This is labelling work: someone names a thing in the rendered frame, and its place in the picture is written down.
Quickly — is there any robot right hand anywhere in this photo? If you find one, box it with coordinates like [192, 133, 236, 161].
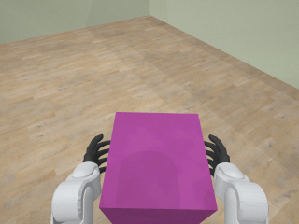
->
[204, 134, 230, 177]

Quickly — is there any robot left forearm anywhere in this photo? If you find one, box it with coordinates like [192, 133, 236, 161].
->
[50, 161, 102, 224]

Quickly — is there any carton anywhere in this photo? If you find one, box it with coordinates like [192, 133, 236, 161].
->
[99, 112, 218, 224]

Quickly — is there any robot left hand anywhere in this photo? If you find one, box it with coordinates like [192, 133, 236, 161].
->
[83, 134, 111, 174]

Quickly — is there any robot right forearm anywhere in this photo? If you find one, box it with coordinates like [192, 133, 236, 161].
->
[213, 162, 269, 224]

